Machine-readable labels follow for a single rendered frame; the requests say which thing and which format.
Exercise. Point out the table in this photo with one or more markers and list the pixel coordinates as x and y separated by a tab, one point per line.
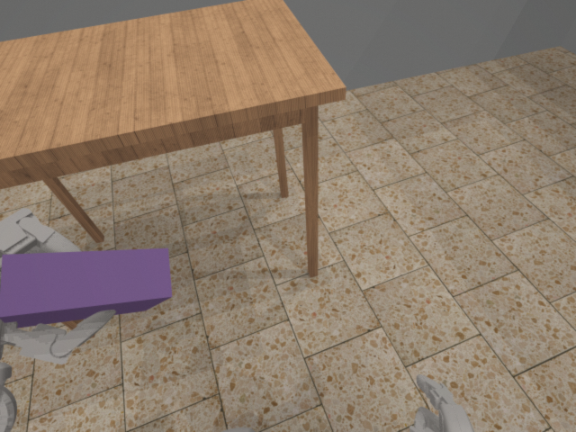
77	100

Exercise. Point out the robot left hand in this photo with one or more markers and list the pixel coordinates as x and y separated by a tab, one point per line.
22	233

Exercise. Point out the sponge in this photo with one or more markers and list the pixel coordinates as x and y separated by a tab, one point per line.
57	287

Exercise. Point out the robot right hand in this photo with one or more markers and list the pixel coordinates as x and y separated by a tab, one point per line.
452	417

